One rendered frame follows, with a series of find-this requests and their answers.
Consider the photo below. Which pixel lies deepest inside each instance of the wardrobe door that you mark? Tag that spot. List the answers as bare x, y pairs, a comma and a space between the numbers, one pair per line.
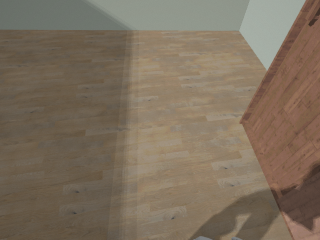
301, 209
286, 120

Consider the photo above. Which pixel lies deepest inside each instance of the handle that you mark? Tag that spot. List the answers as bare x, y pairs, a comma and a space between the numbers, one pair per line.
315, 7

